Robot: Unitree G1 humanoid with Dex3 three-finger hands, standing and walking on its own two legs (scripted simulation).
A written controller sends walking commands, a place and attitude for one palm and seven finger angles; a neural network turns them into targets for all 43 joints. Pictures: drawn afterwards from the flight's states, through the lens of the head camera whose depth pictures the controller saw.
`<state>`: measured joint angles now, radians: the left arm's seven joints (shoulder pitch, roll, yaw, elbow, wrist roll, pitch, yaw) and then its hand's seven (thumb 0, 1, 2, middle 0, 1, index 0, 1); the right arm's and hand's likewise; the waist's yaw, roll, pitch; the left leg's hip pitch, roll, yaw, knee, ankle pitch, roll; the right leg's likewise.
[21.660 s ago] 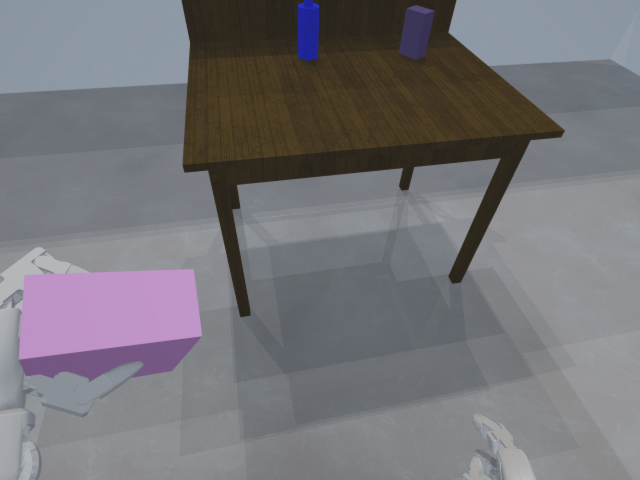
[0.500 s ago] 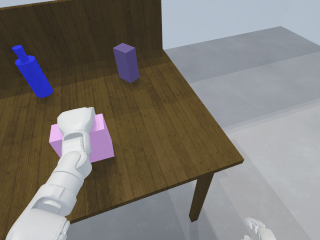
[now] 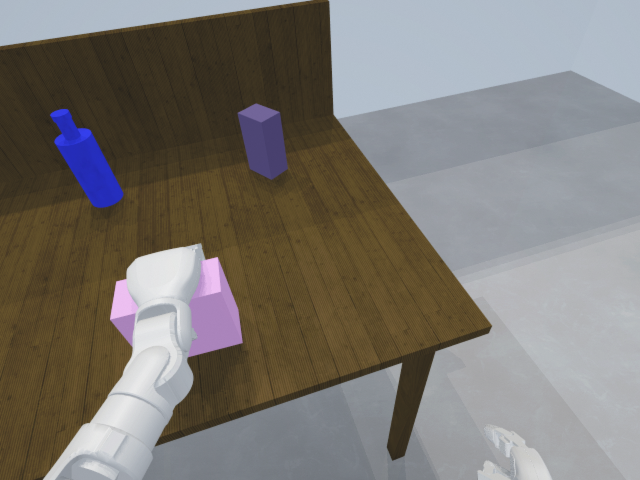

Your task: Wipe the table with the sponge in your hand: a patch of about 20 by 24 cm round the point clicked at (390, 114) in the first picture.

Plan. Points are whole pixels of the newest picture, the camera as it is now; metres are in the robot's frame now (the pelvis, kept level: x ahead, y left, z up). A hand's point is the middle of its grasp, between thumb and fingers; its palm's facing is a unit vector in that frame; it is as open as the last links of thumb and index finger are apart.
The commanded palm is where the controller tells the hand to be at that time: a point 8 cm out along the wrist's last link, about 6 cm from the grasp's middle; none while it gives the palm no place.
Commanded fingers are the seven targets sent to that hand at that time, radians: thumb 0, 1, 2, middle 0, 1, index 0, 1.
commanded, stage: wipe back along the middle lane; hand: left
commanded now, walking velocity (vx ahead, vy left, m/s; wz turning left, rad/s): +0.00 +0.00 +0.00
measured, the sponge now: (187, 322) +0.33 +0.23 +0.00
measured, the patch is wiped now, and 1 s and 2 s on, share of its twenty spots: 0.65 0.85 0.90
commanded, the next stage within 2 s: slide across to the third lane in 0.48 s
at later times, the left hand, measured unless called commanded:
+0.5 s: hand (183, 325) +0.29 +0.21 +0.06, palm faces +0.02 -0.05 -1.00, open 10.1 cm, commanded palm +0.25 +0.19 +0.09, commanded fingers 0.00 0.10 1.30 -1.20 -1.60 -1.20 -1.60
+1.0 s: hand (207, 331) +0.28 +0.18 +0.06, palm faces +0.01 -0.06 -1.00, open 10.1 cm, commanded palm +0.26 +0.15 +0.10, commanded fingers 0.00 0.10 1.30 -1.20 -1.60 -1.20 -1.60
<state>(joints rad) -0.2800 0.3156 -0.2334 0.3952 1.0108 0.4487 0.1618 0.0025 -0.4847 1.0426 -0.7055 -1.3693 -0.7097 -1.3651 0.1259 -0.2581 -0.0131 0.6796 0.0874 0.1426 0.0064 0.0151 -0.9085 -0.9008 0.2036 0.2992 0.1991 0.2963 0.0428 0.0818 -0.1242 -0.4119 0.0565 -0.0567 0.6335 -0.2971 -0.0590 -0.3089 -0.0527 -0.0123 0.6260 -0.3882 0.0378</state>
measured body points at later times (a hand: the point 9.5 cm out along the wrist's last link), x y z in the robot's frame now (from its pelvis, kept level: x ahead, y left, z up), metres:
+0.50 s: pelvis +0.00 -0.01 +0.00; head -0.03 -0.05 +0.45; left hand +0.29 +0.21 +0.11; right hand +0.21 -0.23 -0.09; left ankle +0.02 +0.16 -0.72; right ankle -0.04 -0.15 -0.72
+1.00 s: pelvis -0.02 -0.01 +0.00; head -0.05 -0.06 +0.45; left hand +0.28 +0.18 +0.11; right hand +0.22 -0.21 -0.09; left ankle +0.02 +0.16 -0.72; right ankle -0.04 -0.15 -0.72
